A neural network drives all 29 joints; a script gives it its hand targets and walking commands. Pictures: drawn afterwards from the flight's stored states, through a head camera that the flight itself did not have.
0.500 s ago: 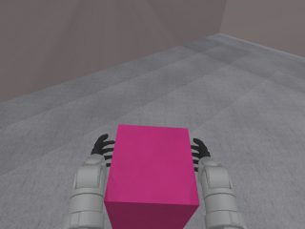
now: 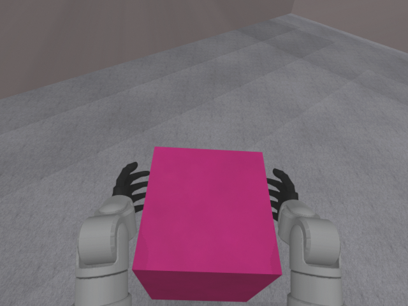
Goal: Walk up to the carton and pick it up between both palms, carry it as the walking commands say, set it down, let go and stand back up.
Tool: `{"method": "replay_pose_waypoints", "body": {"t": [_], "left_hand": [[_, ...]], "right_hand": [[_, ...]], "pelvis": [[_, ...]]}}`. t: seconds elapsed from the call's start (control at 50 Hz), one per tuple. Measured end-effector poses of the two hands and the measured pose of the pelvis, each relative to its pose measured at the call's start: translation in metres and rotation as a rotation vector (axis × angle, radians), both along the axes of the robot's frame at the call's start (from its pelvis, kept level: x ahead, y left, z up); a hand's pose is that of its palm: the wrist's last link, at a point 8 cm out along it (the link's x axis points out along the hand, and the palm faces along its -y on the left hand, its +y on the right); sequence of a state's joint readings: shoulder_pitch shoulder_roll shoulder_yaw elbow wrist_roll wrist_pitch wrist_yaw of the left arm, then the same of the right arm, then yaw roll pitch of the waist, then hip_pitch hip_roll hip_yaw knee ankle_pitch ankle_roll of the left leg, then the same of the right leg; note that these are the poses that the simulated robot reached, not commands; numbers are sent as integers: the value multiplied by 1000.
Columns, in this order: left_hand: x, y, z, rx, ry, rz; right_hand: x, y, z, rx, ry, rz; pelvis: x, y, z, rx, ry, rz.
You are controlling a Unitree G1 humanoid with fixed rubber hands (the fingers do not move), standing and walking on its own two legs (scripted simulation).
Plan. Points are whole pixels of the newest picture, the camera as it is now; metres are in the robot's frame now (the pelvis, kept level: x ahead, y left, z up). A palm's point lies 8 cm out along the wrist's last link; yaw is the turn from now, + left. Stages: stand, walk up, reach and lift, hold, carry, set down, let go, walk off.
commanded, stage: carry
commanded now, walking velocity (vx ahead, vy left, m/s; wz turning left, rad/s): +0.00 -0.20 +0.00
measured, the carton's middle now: (203, 230) +0.27 -0.01 +0.01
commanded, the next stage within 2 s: none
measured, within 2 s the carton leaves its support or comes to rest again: neither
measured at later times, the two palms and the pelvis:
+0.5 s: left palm (200, 242) +0.21 +0.01 +0.09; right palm (374, 258) +0.19 -0.28 +0.07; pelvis -0.07 -0.12 +0.01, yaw -1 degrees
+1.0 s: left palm (252, 293) +0.13 -0.06 +0.10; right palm out of the picture +0.14 -0.35 +0.11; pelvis -0.14 -0.22 +0.02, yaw +0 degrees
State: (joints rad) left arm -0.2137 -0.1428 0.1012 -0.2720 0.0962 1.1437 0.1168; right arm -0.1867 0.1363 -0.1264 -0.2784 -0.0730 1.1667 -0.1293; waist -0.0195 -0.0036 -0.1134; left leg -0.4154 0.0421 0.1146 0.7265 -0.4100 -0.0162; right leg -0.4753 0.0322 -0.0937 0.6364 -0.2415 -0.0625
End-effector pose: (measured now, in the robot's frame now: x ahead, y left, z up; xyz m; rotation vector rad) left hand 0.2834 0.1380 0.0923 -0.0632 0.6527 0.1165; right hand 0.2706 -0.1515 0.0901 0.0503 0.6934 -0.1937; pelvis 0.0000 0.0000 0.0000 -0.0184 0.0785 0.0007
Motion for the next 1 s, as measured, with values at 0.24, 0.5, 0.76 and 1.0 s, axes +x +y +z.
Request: {"method": "replay_pose_waypoints", "body": {"t": [0.24,0.5,0.76,1.0], "left_hand": [[-46,-16,13,-27,35,44],[-74,-131,2,88,78,-48],[-119,-146,-12,-34,24,65],[-151,-200,10,-24,22,66]], "right_hand": [[-33,-16,21,-50,39,61],[-84,-129,-17,59,78,-28],[-98,-146,2,-46,27,73],[-132,-200,17,-31,25,72]], "pelvis": [[-29,-32,18,-40,-15,-17],[-69,-116,5,14,-22,-25],[-106,-166,0,17,2,9],[-140,-219,18,-40,-5,-2]]}}
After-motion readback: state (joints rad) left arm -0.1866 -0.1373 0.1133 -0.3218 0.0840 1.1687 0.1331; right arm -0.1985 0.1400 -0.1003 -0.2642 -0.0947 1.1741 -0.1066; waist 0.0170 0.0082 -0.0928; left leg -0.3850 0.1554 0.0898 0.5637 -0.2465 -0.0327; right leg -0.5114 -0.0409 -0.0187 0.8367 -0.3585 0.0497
